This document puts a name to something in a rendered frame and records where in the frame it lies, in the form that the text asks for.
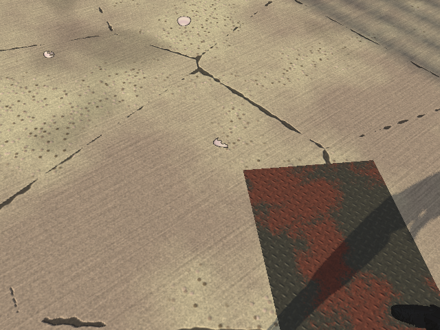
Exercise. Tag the robot right hand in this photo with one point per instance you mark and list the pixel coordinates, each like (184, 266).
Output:
(418, 315)

